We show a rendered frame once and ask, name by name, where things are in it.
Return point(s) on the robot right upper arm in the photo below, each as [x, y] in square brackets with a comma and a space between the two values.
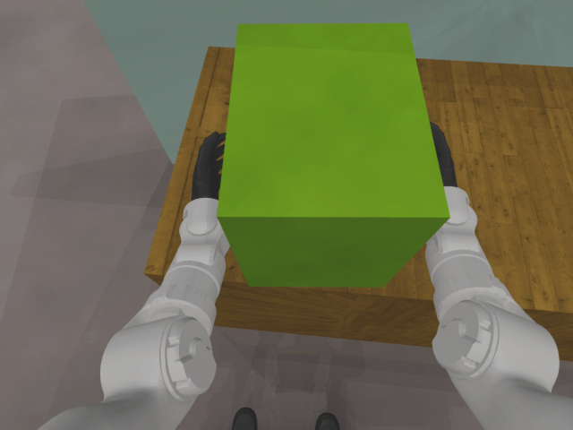
[503, 366]

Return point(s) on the robot right hand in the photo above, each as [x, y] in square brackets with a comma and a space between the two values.
[445, 160]

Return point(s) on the robot left foot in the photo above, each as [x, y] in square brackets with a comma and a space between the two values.
[245, 419]

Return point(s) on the robot left hand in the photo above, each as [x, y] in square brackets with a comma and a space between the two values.
[206, 180]

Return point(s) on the right robot forearm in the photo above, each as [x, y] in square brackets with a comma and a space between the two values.
[458, 267]

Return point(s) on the carton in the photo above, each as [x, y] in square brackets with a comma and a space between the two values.
[330, 176]

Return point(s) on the left robot forearm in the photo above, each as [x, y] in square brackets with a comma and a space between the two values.
[194, 277]

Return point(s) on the robot left upper arm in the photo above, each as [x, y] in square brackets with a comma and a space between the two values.
[151, 375]

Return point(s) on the pedestal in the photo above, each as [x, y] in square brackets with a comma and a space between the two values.
[509, 128]

